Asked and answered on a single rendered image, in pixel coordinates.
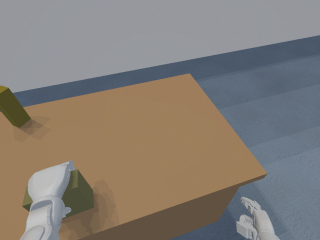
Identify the table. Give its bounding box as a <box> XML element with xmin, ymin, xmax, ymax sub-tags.
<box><xmin>0</xmin><ymin>73</ymin><xmax>268</xmax><ymax>240</ymax></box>

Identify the robot right hand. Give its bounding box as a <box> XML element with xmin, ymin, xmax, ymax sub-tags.
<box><xmin>236</xmin><ymin>197</ymin><xmax>275</xmax><ymax>240</ymax></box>

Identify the left robot forearm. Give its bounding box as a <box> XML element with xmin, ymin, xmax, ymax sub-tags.
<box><xmin>20</xmin><ymin>196</ymin><xmax>63</xmax><ymax>240</ymax></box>

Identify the sponge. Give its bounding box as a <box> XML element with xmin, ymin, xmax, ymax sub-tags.
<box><xmin>22</xmin><ymin>169</ymin><xmax>94</xmax><ymax>219</ymax></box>

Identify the robot left hand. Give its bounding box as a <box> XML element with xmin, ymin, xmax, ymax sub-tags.
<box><xmin>28</xmin><ymin>160</ymin><xmax>76</xmax><ymax>218</ymax></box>

